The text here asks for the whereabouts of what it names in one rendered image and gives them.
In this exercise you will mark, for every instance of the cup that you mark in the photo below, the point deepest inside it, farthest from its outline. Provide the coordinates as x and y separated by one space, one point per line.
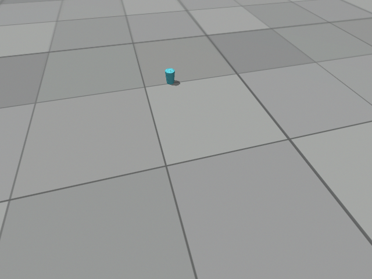
170 75

